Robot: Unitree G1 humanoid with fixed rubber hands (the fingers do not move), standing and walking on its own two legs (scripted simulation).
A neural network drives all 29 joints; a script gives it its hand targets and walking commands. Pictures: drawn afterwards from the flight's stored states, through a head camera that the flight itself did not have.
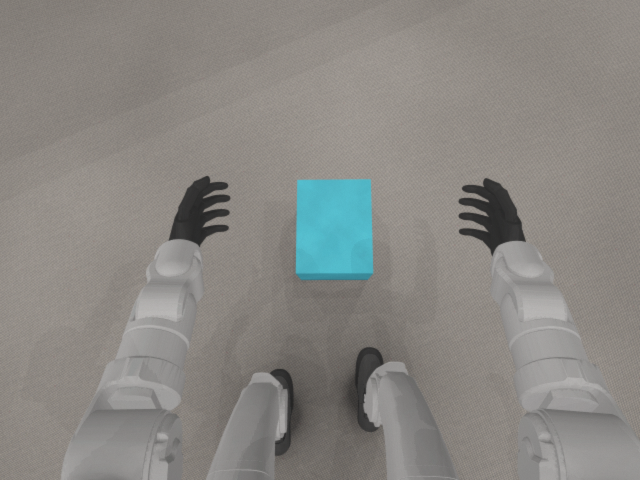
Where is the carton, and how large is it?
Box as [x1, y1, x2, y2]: [296, 179, 372, 279]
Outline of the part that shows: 370,179 297,180 296,273 301,279 367,279 372,273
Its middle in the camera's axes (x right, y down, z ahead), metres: +0.03 -0.01 +1.02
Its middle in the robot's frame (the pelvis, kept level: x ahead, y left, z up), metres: +0.52 +0.01 -0.62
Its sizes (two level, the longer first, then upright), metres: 0.238 0.186 0.160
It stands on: the floor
